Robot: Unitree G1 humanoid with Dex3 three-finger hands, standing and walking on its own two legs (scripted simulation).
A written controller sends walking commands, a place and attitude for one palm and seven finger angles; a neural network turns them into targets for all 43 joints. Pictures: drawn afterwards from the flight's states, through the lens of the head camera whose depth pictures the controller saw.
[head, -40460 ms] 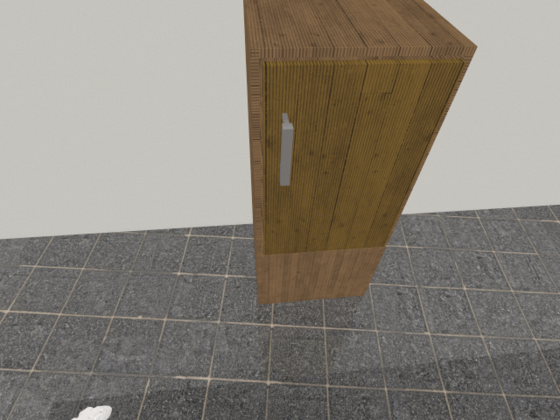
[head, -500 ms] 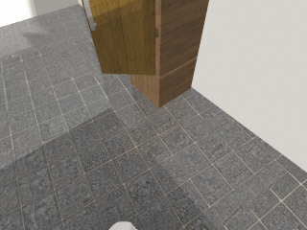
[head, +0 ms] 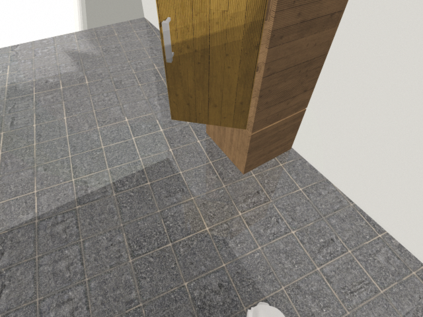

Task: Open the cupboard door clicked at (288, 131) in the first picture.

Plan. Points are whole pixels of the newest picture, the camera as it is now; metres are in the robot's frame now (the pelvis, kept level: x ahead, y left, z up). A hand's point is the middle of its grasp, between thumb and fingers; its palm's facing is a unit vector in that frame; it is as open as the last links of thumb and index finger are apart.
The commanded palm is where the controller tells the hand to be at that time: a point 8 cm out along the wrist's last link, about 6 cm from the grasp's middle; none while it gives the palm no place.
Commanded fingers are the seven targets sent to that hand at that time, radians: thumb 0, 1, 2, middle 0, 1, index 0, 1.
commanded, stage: take the last steps up to it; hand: left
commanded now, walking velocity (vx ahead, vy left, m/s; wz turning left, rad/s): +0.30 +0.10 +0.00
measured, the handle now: (169, 40) +1.02 +0.22 +0.02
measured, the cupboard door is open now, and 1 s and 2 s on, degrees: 47 47 47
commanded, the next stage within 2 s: come to a stop and stand still in 0.94 s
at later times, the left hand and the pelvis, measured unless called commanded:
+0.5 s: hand (136, 311) +0.16 +0.17 -0.16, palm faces +0.13 -0.97 -0.22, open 7.2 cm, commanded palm none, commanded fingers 0.00 0.90 0.90 -0.20 -0.30 -0.20 -0.30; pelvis +0.18 -0.01 +0.01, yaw +3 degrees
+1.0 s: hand (126, 197) +0.44 +0.27 -0.16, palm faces +0.05 -0.98 -0.20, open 7.4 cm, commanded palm none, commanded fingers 0.00 0.90 0.90 -0.20 -0.30 -0.20 -0.30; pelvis +0.35 +0.08 +0.00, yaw +0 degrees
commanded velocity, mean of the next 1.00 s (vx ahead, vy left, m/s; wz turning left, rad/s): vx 0.26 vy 0.10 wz -0.02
